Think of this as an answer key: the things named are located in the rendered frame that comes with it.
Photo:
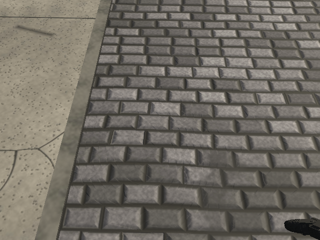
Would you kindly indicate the robot right hand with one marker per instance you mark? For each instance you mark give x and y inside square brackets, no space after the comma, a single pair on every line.
[304,226]

